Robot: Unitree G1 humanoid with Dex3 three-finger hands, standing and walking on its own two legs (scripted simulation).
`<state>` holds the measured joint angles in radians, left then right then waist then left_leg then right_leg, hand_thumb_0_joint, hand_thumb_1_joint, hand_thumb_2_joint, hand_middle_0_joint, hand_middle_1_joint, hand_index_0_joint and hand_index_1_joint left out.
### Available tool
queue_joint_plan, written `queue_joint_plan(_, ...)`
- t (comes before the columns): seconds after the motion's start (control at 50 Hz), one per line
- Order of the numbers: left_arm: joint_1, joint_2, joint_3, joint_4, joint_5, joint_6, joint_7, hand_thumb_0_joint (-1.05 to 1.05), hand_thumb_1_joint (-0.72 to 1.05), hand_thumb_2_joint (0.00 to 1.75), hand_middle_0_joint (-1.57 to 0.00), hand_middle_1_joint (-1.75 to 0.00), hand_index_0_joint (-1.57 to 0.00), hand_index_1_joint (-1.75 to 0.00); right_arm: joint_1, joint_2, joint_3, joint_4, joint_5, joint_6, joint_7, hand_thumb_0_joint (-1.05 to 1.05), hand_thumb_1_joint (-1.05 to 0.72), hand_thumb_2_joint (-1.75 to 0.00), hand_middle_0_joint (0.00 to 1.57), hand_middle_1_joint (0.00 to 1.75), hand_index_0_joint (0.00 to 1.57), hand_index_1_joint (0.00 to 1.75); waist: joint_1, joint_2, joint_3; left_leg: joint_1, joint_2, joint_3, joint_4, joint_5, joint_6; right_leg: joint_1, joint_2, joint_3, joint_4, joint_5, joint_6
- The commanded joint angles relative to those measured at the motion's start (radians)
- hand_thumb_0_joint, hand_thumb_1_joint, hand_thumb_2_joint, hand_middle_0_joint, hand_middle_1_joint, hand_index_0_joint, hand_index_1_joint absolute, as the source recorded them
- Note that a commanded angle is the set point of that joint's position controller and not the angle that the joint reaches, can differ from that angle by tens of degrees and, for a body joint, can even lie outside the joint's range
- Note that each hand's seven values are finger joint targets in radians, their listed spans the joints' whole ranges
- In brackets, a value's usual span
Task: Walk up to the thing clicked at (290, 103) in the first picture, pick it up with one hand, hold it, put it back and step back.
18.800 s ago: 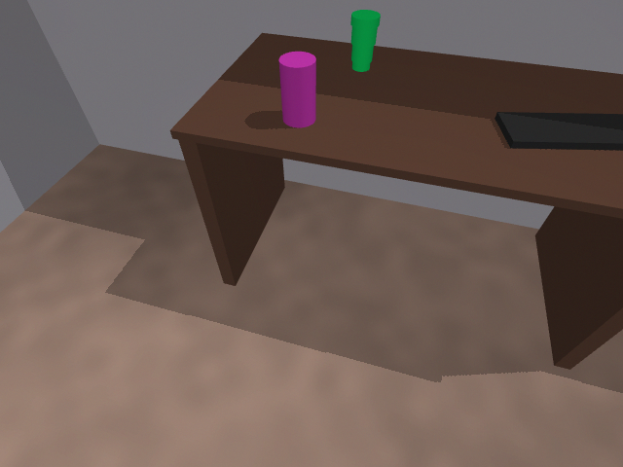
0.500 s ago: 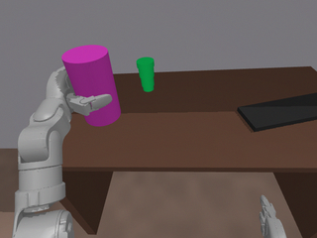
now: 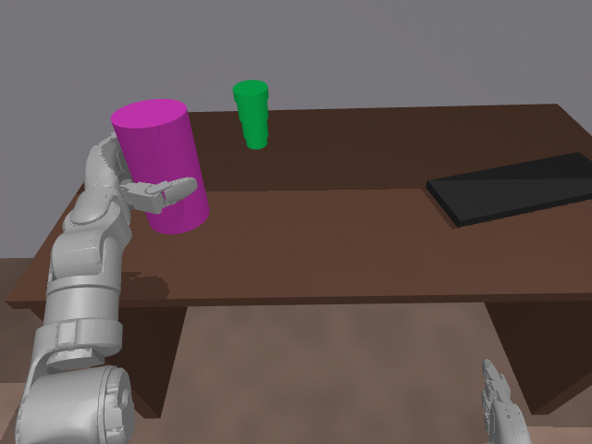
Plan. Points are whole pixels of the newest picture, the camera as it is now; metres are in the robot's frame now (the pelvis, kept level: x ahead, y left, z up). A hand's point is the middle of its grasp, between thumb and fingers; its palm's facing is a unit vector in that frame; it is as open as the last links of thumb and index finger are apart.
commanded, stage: crouch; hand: left
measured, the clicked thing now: (166, 169) +0.41 +0.18 +0.19
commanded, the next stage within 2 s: lower in 0.80 s
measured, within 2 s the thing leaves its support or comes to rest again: rests again in 1.80 s
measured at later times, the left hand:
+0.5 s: hand (169, 172) +0.46 +0.20 +0.15, palm faces +0.16 -0.99 +0.01, open 11.6 cm
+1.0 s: hand (172, 178) +0.48 +0.21 +0.12, palm faces +0.16 -0.99 +0.01, open 11.7 cm
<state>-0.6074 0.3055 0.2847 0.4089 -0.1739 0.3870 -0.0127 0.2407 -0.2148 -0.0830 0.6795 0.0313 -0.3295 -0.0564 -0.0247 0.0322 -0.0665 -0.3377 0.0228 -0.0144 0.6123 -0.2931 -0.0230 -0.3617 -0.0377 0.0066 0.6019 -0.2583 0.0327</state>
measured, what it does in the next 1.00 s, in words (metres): stands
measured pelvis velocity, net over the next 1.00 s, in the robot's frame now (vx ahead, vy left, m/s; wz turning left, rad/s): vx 0.02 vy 0.00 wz -0.01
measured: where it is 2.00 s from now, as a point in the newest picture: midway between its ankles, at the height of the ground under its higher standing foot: outside the picture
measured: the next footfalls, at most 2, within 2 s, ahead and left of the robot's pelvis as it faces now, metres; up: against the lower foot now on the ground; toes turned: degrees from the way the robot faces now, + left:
none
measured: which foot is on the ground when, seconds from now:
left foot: down 0.00-1.00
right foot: down 0.00-1.00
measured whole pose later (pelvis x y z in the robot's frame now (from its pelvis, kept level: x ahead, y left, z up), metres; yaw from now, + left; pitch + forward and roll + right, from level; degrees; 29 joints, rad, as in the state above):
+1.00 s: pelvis +0.02 +0.00 -0.01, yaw -1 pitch +9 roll -1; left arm -0.74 0.41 0.34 0.92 -0.14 -0.12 -0.09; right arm 0.26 -0.22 -0.05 0.48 0.02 -0.14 -0.04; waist -0.09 0.01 -0.09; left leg -0.53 0.04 -0.01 0.73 -0.36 -0.02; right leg -0.54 -0.02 0.01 0.69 -0.31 0.03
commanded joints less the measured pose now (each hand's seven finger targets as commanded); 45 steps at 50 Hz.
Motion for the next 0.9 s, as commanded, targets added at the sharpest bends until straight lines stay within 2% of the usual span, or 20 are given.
queue_joint_plan(0.0, -0.611, 0.282, 0.065, -0.199, -0.005, -0.204, -0.004, 0.0, 0.14, 1.3, -1.29, -1.44, -1.31, -1.44, -0.13, -0.137, -0.048, -0.178, 0.004, -0.064, -0.012, 0.0, 0.56, -0.05, 0.05, 0.05, 0.05, 0.05, -0.016, 0.013, -0.32, 0.113, -0.026, 0.018, -0.086, 0.12, 0.026, 0.073, 0.035, -0.052, -0.085, 0.122, -0.022)
queue_joint_plan(0.02, -0.609, 0.277, 0.058, -0.177, -0.004, -0.223, -0.006, 0.0, 0.14, 1.31, -1.31, -1.46, -1.33, -1.46, -0.12, -0.105, -0.025, -0.152, 0.006, -0.061, -0.008, 0.0, 0.56, -0.05, 0.05, 0.05, 0.05, 0.05, -0.01, 0.02, -0.301, 0.09, -0.03, 0.022, -0.083, 0.122, 0.027, 0.075, 0.032, -0.05, -0.082, 0.123, -0.023)
queue_joint_plan(0.2, -0.621, 0.303, 0.063, 0.012, -0.001, -0.366, -0.027, 0.0, 0.12, 1.3, -1.33, -1.47, -1.35, -1.47, -0.094, -0.143, -0.042, -0.182, 0.0, -0.026, -0.007, 0.0, 0.56, -0.05, 0.05, 0.05, 0.05, 0.05, -0.027, 0.031, -0.321, 0.095, -0.017, 0.022, -0.072, 0.185, 0.024, 0.058, 0.044, -0.052, -0.073, 0.177, -0.03)
queue_joint_plan(0.24, -0.619, 0.303, 0.058, 0.058, 0.001, -0.387, -0.033, 0.0, 0.11, 1.32, -1.32, -1.47, -1.34, -1.47, -0.067, -0.17, -0.063, -0.196, 0.0, -0.018, -0.008, 0.0, 0.56, -0.05, 0.05, 0.05, 0.05, 0.05, -0.047, 0.013, -0.322, 0.106, -0.012, 0.022, -0.074, 0.177, 0.025, 0.039, 0.047, -0.051, -0.074, 0.173, -0.03)
queue_joint_plan(0.28, -0.649, 0.302, 0.059, 0.041, -0.003, -0.416, -0.038, 0.0, 0.11, 1.3, -1.32, -1.46, -1.35, -1.46, -0.065, -0.13, -0.03, -0.199, -0.001, -0.008, -0.005, 0.0, 0.55, -0.05, 0.05, 0.05, 0.05, 0.05, -0.042, 0.025, -0.353, 0.107, -0.014, 0.024, -0.067, 0.196, 0.027, 0.057, 0.043, -0.05, -0.071, 0.194, -0.029)
queue_joint_plan(0.3, -0.639, 0.315, 0.074, 0.064, -0.006, -0.425, -0.034, 0.0, 0.12, 1.31, -1.31, -1.46, -1.33, -1.46, -0.083, -0.132, -0.033, -0.211, 0.002, -0.004, -0.005, 0.0, 0.56, -0.05, 0.05, 0.05, 0.05, 0.05, -0.032, 0.009, -0.338, 0.088, -0.017, 0.025, -0.067, 0.197, 0.028, 0.06, 0.044, -0.051, -0.07, 0.194, -0.029)
queue_joint_plan(0.34, -0.631, 0.333, 0.084, 0.097, -0.008, -0.447, -0.037, 0.0, 0.11, 1.3, -1.32, -1.47, -1.35, -1.46, -0.101, -0.175, -0.059, -0.246, 0.001, 0.004, -0.01, 0.0, 0.55, -0.05, 0.05, 0.05, 0.05, 0.05, -0.048, -0.014, -0.362, 0.093, -0.015, 0.026, -0.054, 0.224, 0.032, 0.072, 0.042, -0.046, -0.061, 0.222, -0.025)
queue_joint_plan(0.38, -0.651, 0.326, 0.07, 0.091, 0.007, -0.467, -0.039, 0.0, 0.11, 1.29, -1.31, -1.45, -1.33, -1.45, -0.077, -0.127, -0.019, -0.254, -0.002, 0.02, -0.006, 0.0, 0.55, -0.05, 0.05, 0.05, 0.05, 0.05, -0.046, 0.023, -0.377, 0.106, -0.014, 0.029, -0.044, 0.252, 0.028, 0.06, 0.041, -0.045, -0.054, 0.244, -0.028)
queue_joint_plan(0.4, -0.653, 0.325, 0.067, 0.079, 0.006, -0.476, -0.041, 0.0, 0.12, 1.29, -1.3, -1.44, -1.32, -1.44, -0.07, -0.122, -0.023, -0.242, 0.001, 0.029, -0.006, 0.0, 0.55, -0.05, 0.05, 0.05, 0.05, 0.05, -0.035, 0.035, -0.378, 0.097, -0.015, 0.029, -0.043, 0.257, 0.027, 0.07, 0.041, -0.046, -0.052, 0.246, -0.029)
queue_joint_plan(0.42, -0.628, 0.348, 0.095, 0.129, 0.001, -0.482, -0.042, 0.0, 0.1, 1.29, -1.31, -1.45, -1.34, -1.45, -0.08, -0.162, -0.048, -0.271, 0.0, 0.034, -0.011, 0.0, 0.55, -0.05, 0.05, 0.05, 0.05, 0.05, -0.052, 0.0, -0.389, 0.097, -0.013, 0.028, -0.037, 0.264, 0.028, 0.072, 0.039, -0.043, -0.051, 0.258, -0.027)
queue_joint_plan(0.44, -0.641, 0.334, 0.075, 0.1, -0.002, -0.495, -0.048, 0.0, 0.1, 1.28, -1.3, -1.44, -1.32, -1.44, -0.068, -0.15, -0.045, -0.252, 0.001, 0.042, -0.008, 0.0, 0.55, -0.05, 0.05, 0.05, 0.05, 0.05, -0.045, 0.024, -0.382, 0.086, -0.013, 0.026, -0.042, 0.268, 0.028, 0.077, 0.041, -0.045, -0.048, 0.264, -0.03)
queue_joint_plan(0.46, -0.637, 0.342, 0.085, 0.125, -0.001, -0.5, -0.052, 0.0, 0.1, 1.29, -1.3, -1.44, -1.32, -1.44, -0.055, -0.128, -0.021, -0.253, 0.001, 0.048, -0.005, 0.0, 0.55, -0.05, 0.05, 0.05, 0.05, 0.05, -0.046, 0.024, -0.399, 0.088, -0.015, 0.03, -0.029, 0.279, 0.03, 0.078, 0.037, -0.041, -0.045, 0.277, -0.028)
queue_joint_plan(0.5, -0.635, 0.363, 0.097, 0.135, 0.002, -0.511, -0.052, 0.0, 0.1, 1.28, -1.3, -1.44, -1.32, -1.44, -0.067, -0.165, -0.059, -0.273, 0.0, 0.06, -0.01, 0.0, 0.55, -0.05, 0.05, 0.05, 0.05, 0.05, -0.053, 0.009, -0.392, 0.075, -0.015, 0.031, -0.027, 0.262, 0.033, 0.07, 0.037, -0.039, -0.045, 0.266, -0.026)
queue_joint_plan(0.52, -0.649, 0.372, 0.096, 0.129, 0.008, -0.518, -0.052, 0.0, 0.08, 1.27, -1.29, -1.43, -1.32, -1.43, -0.075, -0.154, -0.046, -0.276, 0.0, 0.066, -0.009, 0.0, 0.55, -0.05, 0.05, 0.05, 0.05, 0.05, -0.049, 0.027, -0.392, 0.068, -0.015, 0.032, -0.027, 0.26, 0.03, 0.068, 0.035, -0.039, -0.042, 0.264, -0.028)
queue_joint_plan(0.56, -0.636, 0.327, 0.074, 0.163, 0.007, -0.524, -0.056, 0.0, 0.09, 1.27, -1.28, -1.42, -1.31, -1.42, -0.058, -0.115, -0.021, -0.271, 0.002, 0.078, -0.005, 0.0, 0.55, -0.05, 0.05, 0.05, 0.05, 0.05, -0.057, 0.031, -0.375, 0.071, -0.013, 0.031, -0.023, 0.252, 0.03, 0.042, 0.037, -0.042, -0.041, 0.253, -0.029)
queue_joint_plan(0.58, -0.614, 0.372, 0.115, 0.178, 0.001, -0.532, -0.052, 0.0, 0.08, 1.27, -1.28, -1.42, -1.3, -1.42, -0.069, -0.163, -0.053, -0.296, 0.001, 0.081, -0.009, 0.0, 0.55, -0.05, 0.05, 0.05, 0.05, 0.05, -0.056, 0.007, -0.373, 0.055, -0.011, 0.027, -0.02, 0.257, 0.029, 0.05, 0.038, -0.043, -0.035, 0.254, -0.029)
queue_joint_plan(0.62, -0.653, 0.34, 0.076, 0.135, 0.003, -0.547, -0.061, 0.0, 0.08, 1.26, -1.27, -1.41, -1.29, -1.41, -0.073, -0.128, -0.021, -0.317, 0.002, 0.087, -0.005, 0.0, 0.55, -0.05, 0.05, 0.05, 0.05, 0.05, -0.062, 0.042, -0.423, 0.093, -0.01, 0.029, -0.005, 0.288, 0.029, 0.041, 0.038, -0.042, -0.022, 0.278, -0.03)
queue_joint_plan(0.72, -0.64, 0.35, 0.089, 0.167, 0.005, -0.557, -0.069, 0.0, 0.04, 1.24, -1.25, -1.39, -1.28, -1.39, -0.057, -0.122, -0.022, -0.308, 0.0, 0.114, 0.0, 0.0, 0.54, -0.05, 0.05, 0.05, 0.05, 0.05, -0.061, 0.054, -0.444, 0.086, -0.007, 0.026, 0.027, 0.367, 0.028, 0.039, 0.037, -0.041, 0.004, 0.339, -0.031)
queue_joint_plan(0.84, -0.667, 0.376, 0.101, 0.178, 0.009, -0.577, -0.073, 0.0, 0.02, 1.24, -1.24, -1.38, -1.26, -1.39, -0.055, -0.137, -0.037, -0.345, -0.002, 0.138, 0.001, 0.0, 0.53, -0.05, 0.05, 0.05, 0.05, 0.05, -0.067, 0.033, -0.428, 0.029, -0.012, 0.031, 0.043, 0.288, 0.034, 0.02, 0.033, -0.036, 0.016, 0.294, -0.025)
queue_joint_plan(0.88, -0.63, 0.373, 0.106, 0.257, 0.013, -0.575, -0.071, 0.0, 0.03, 1.25, -1.25, -1.39, -1.27, -1.39, -0.033, -0.149, -0.042, -0.357, -0.004, 0.142, 0.001, 0.0, 0.53, -0.05, 0.05, 0.05, 0.05, 0.05, -0.08, 0.019, -0.397, 0.001, -0.007, 0.026, 0.046, 0.275, 0.031, -0.002, 0.036, -0.038, 0.024, 0.27, -0.03)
